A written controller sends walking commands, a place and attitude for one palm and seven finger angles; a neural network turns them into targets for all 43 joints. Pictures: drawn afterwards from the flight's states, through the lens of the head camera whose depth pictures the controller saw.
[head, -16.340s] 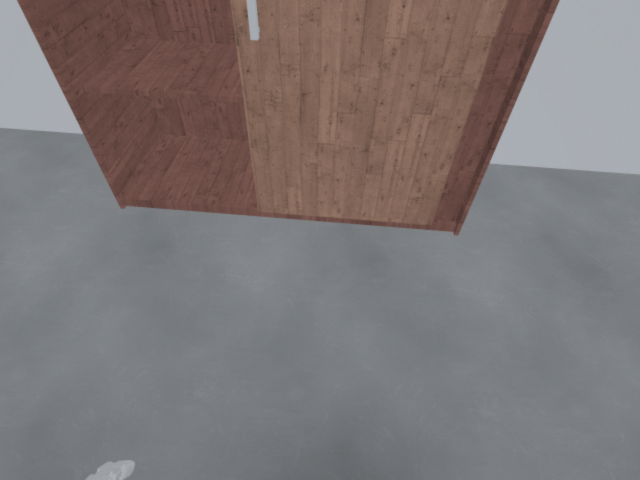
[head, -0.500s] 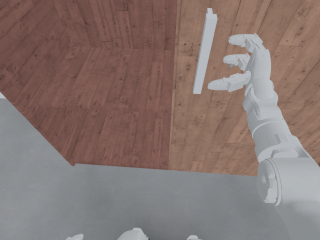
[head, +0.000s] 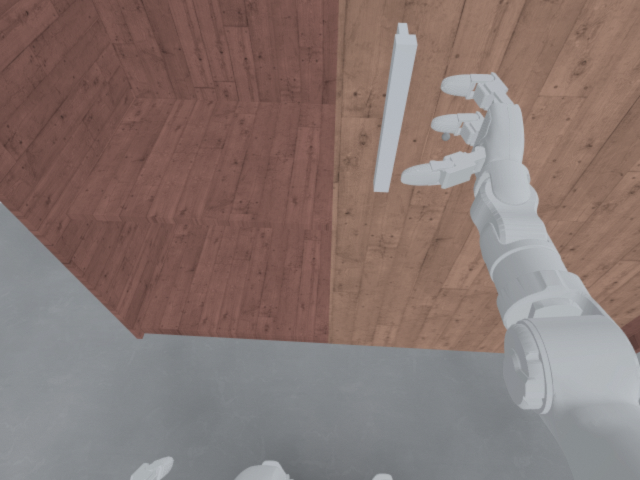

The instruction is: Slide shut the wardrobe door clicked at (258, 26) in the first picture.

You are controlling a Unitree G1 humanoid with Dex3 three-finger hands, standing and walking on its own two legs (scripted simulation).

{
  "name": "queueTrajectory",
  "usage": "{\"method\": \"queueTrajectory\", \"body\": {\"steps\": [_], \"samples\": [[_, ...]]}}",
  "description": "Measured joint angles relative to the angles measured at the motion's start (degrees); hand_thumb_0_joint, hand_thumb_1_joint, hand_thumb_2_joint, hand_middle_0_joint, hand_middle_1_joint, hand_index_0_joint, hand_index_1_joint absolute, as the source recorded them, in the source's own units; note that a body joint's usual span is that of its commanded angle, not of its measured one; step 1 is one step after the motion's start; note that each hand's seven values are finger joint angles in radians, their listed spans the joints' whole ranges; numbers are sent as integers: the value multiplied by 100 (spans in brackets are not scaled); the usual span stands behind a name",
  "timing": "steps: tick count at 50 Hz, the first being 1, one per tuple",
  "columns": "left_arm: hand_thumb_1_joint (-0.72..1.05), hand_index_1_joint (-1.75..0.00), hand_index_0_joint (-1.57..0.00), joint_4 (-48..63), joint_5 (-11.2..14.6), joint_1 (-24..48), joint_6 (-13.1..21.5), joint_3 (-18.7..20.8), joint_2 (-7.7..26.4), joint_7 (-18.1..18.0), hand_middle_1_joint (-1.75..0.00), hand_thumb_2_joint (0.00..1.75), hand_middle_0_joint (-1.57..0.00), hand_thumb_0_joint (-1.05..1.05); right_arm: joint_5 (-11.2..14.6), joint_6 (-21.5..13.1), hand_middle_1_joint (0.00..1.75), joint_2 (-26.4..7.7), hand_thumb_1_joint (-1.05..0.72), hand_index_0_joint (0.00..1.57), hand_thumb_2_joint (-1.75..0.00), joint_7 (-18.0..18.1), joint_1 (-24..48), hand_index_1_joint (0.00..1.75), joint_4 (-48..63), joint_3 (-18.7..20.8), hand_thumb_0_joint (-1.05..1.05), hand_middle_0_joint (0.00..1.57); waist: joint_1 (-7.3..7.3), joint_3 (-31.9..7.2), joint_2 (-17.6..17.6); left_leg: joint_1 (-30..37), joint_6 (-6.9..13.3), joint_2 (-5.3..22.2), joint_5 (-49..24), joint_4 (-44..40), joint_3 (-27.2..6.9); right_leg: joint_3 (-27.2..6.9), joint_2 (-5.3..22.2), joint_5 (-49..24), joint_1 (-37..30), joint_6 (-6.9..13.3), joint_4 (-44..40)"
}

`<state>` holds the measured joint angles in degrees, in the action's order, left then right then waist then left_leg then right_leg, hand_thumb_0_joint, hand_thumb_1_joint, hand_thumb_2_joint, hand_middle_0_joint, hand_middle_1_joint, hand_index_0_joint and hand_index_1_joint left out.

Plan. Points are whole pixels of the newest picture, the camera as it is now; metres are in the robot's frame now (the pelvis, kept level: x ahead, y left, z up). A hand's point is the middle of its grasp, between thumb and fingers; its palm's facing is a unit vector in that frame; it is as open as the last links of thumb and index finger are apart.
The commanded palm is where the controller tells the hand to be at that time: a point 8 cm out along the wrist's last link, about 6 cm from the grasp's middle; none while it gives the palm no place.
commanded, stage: feel for the door with the fingertips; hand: right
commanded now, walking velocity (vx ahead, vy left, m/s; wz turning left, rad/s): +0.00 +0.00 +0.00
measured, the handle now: (390, 117) +0.53 -0.03 +0.16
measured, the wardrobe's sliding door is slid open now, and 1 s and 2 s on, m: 0.61 0.59 0.54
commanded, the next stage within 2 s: slide the fingers in behind the handle in 0.22 s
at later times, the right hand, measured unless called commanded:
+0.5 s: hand (440, 136) +0.49 -0.09 +0.17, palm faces +0.02 +1.00 -0.02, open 13.6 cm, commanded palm +0.51 -0.10 +0.14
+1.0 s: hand (432, 137) +0.49 -0.08 +0.17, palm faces +0.02 +1.00 -0.02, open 13.7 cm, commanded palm +0.49 -0.08 +0.14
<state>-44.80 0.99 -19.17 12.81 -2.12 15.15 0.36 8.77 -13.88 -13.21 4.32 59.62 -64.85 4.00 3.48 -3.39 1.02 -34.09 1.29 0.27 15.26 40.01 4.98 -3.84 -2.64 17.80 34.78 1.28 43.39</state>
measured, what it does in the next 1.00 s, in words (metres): stands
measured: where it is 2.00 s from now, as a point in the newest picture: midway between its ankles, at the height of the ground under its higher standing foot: outside the picture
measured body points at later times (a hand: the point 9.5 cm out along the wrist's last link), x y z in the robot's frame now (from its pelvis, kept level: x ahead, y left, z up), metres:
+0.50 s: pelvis -0.01 +0.00 +0.00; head +0.05 +0.00 +0.44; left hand +0.02 +0.26 -0.12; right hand +0.49 -0.14 +0.17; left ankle +0.05 +0.11 -0.71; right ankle +0.04 -0.10 -0.71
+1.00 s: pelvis +0.00 +0.00 +0.00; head +0.05 -0.01 +0.44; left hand +0.05 +0.25 -0.12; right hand +0.48 -0.13 +0.17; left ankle +0.05 +0.11 -0.71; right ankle +0.04 -0.10 -0.71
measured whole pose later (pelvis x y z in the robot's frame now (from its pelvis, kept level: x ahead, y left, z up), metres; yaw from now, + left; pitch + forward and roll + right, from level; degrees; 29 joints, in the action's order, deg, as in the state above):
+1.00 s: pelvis +0.00 +0.00 +0.00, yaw +0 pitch +10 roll +1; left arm -45.4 0.0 -20.3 13.3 -1.5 15.2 1.4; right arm 8.4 -14.7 -11.3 7.6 60.3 -65.4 3.0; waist 4.3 -3.6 1.2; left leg -35.3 1.0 0.3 15.3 41.0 4.0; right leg -3.5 -3.1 17.7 35.7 1.6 43.9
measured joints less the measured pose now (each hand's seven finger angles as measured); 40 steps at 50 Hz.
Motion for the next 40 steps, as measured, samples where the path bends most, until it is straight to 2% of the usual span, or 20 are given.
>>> {"method": "queueTrajectory", "body": {"steps": [25, 40], "samples": [[90, -30, -20, -47, -1, -268, 90, 11, 117, -62, -30, 90, -20, 0, 14, -51, 130, -210, 50, 36, -30, 36, 95, 125, -154, 195, -2, 38, 209, 62, 39, -152, -7, -64, -139, -6, -134, 103, 43, -88, 118, -1, 5], [90, -30, -21, -41, -76, -244, 69, 36, 56, 33, -30, 90, -20, 0, -31, -44, 132, -44, 50, 34, -30, 188, 126, 127, -128, 72, -2, 36, 183, 15, 21, -184, -26, -28, -79, 67, -122, 67, -12, -64, 160, 18, 54]]}}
